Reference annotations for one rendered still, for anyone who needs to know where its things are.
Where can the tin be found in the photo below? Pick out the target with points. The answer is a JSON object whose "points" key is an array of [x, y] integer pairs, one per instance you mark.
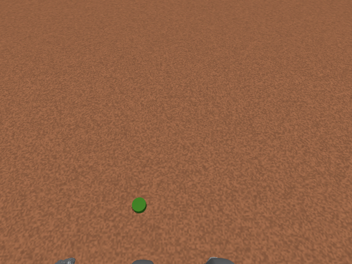
{"points": [[139, 205]]}

